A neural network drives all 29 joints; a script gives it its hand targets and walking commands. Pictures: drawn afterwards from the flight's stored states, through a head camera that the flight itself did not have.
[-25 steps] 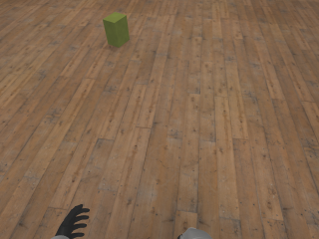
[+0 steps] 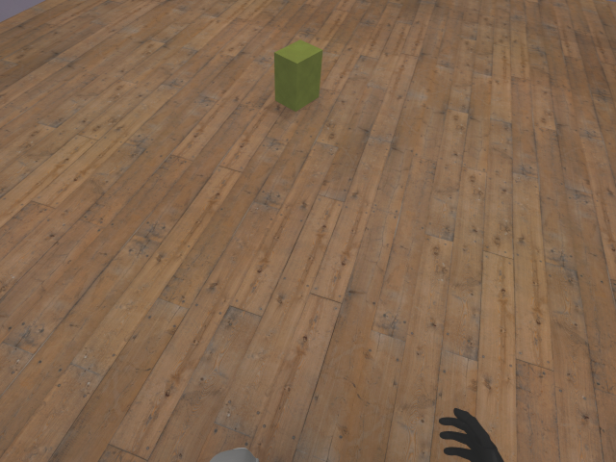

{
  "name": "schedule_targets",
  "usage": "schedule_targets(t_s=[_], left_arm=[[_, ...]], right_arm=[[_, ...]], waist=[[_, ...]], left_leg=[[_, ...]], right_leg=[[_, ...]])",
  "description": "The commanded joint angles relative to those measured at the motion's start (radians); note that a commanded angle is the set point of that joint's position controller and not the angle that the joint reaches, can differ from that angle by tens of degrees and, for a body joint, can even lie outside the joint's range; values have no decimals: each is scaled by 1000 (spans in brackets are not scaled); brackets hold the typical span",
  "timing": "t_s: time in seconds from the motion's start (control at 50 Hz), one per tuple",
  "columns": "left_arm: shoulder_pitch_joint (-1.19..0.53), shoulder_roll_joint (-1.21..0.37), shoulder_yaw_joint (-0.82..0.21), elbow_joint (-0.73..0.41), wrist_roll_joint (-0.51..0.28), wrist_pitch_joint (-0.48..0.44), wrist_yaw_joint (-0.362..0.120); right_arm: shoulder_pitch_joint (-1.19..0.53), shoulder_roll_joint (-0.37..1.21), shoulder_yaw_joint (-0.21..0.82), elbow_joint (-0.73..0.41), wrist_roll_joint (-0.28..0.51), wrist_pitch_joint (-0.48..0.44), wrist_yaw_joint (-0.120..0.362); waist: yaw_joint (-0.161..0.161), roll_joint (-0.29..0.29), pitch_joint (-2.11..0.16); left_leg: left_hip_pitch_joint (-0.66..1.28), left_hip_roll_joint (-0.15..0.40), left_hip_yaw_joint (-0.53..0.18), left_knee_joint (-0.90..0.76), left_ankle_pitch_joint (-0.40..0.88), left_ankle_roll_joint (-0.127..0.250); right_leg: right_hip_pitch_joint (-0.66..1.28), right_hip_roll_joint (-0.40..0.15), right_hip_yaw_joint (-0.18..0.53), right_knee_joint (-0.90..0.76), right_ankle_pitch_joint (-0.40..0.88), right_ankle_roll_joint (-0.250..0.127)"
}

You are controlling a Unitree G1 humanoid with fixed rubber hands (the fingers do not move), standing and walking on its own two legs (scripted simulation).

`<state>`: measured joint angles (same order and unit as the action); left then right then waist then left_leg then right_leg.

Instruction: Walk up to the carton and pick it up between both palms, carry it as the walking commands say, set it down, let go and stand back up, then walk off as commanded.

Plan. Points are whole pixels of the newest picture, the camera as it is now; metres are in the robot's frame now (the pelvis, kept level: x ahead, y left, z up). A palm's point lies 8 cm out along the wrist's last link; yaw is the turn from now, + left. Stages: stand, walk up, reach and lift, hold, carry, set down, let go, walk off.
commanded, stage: walk up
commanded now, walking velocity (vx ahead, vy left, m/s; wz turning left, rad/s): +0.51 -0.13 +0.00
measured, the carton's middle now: (297, 76) +2.02 +0.16 -0.62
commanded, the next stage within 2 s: none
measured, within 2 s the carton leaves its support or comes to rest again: neither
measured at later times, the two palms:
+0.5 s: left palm (213, 295) +0.37 +0.19 -0.11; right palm (515, 455) +0.18 -0.30 -0.15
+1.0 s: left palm (167, 300) +0.37 +0.27 -0.13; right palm (419, 208) +0.62 -0.20 -0.11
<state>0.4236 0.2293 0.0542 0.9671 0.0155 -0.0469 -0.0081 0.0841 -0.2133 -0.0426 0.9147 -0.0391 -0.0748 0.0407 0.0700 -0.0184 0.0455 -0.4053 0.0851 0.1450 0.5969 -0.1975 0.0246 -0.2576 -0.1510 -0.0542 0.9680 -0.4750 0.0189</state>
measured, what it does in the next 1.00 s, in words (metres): walks ahead: right foot, then left foot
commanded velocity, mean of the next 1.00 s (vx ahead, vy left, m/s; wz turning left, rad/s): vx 0.50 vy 0.05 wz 0.02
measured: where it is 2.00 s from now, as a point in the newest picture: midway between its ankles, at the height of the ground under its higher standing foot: (308, 256)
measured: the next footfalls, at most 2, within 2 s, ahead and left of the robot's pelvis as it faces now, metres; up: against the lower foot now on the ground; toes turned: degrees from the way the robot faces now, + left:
right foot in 0.44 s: +0.36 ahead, -0.17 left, +0.00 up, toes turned -8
left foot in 0.96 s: +0.57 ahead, +0.15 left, +0.00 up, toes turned +10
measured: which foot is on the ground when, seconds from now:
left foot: down 0.00-0.44, up 0.46-0.94, down 0.96-1.00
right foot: up 0.00-0.42, down 0.44-0.96, up 0.98-1.00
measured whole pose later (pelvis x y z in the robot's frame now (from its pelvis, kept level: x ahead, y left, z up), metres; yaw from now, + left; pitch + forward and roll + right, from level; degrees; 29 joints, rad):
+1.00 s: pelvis +0.45 +0.03 +0.00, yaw +1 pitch +1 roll -1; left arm 0.46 0.22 0.06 1.02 0.02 -0.05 -0.01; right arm 0.06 -0.21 -0.05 0.92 -0.04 -0.07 0.04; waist 0.06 -0.01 0.04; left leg -0.43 0.08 0.14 0.57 -0.15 0.02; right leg -0.16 -0.15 -0.08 0.75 -0.47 0.03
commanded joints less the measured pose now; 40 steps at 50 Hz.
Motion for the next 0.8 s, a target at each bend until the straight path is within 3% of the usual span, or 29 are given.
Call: schedule_targets(t_s=[0.0,0.02,0.06,0.14,0.24,0.28,0.32,0.36,0.4,0.42,0.44,0.46,0.48,0.5,0.54,0.56,0.62,0.68,0.72,0.78], left_arm=[[-7,51,5,-55,-4,-14,-9],[-2,49,4,-44,-2,-8,-16],[-6,46,11,-35,12,13,-27],[-175,31,6,-74,12,40,-42],[-361,30,-2,-125,2,42,-60],[-406,38,-1,-138,1,37,-62],[-396,42,1,-136,13,24,-52],[-360,55,12,-116,14,14,-37],[-204,87,23,-53,21,-1,-19],[-47,136,47,4,28,-17,-7],[79,267,87,25,43,-27,4],[170,305,72,35,34,-19,7],[92,282,59,24,24,-17,13],[-15,217,43,4,15,-21,14],[-138,117,30,-14,3,-35,12],[-132,99,24,-11,2,-43,8],[-31,104,22,12,3,-53,8],[36,116,29,16,5,-48,15],[51,119,33,12,6,-44,18],[78,135,38,16,8,-39,21]], right_arm=[[259,-198,-50,42,12,-14,-20],[207,-150,-37,33,15,-19,-20],[197,-125,-23,40,24,-31,-18],[274,-117,-21,65,18,-39,-32],[335,-124,-38,83,14,-34,-40],[333,-134,-44,84,15,-33,-40],[343,-137,-43,108,22,-21,-39],[367,-142,-41,123,22,-11,-40],[356,-157,-31,136,19,-3,-39],[384,-129,-18,136,8,-1,-38],[423,-56,10,103,13,-8,-40],[400,-75,1,101,19,0,-44],[358,-99,-11,106,13,8,-40],[318,-85,-14,109,11,10,-31],[310,-51,-20,113,8,24,-10],[319,-42,-17,114,2,38,-2],[235,-44,-19,72,-3,68,10],[109,-39,-8,18,3,77,27],[41,-30,2,-11,7,77,36],[-50,-23,12,-51,12,69,47]], waist=[[-90,80,-84],[-82,116,-50],[-69,186,-33],[-81,168,26],[-117,164,100],[-119,184,108],[-116,260,80],[-113,181,69],[-56,61,-30],[-2,-51,-135],[49,-372,-219],[44,-223,-279],[7,-96,-215],[-31,-69,-125],[-85,-134,-32],[-95,-163,-25],[-73,-154,-7],[-40,-154,36],[-31,-150,70],[-23,-144,97]], left_leg=[[418,332,-473,-375,-10,76],[348,260,-367,-366,62,66],[278,209,-262,-384,111,55],[286,229,-194,-428,148,66],[321,224,-142,-493,77,72],[318,215,-108,-498,85,68],[262,151,-53,-459,55,70],[261,171,-102,-397,92,87],[276,134,-39,-132,231,63],[151,91,-47,125,163,40],[-143,-41,-13,466,-226,-16],[-254,-61,-151,648,-372,-24],[-261,-16,-216,708,-293,-25],[-247,21,-213,686,-184,-26],[-161,63,-182,606,-50,-34],[-131,55,-158,595,-9,-37],[-168,49,-124,516,43,-51],[-223,47,-110,384,101,-72],[-211,42,-102,256,138,-82],[-161,33,-71,80,165,-84]], right_leg=[[-444,-44,77,257,149,-18],[-389,-44,65,214,195,-2],[-319,-20,45,170,245,24],[-384,-14,14,54,346,43],[-376,0,-7,-213,436,48],[-317,8,-18,-296,442,43],[-179,31,-51,-332,388,33],[-116,50,-72,-356,325,31],[59,75,-124,-457,319,-18],[263,39,-59,-453,290,-49],[426,-269,387,-596,212,-112],[452,-416,702,-708,162,-150],[352,-395,657,-721,137,-141],[242,-325,511,-730,208,-124],[88,-204,253,-737,346,-77],[61,-176,186,-739,412,-67],[74,-170,113,-734,522,-71],[97,-179,106,-783,430,-79],[91,-172,84,-818,350,-78],[103,-176,55,-851,339,-84]])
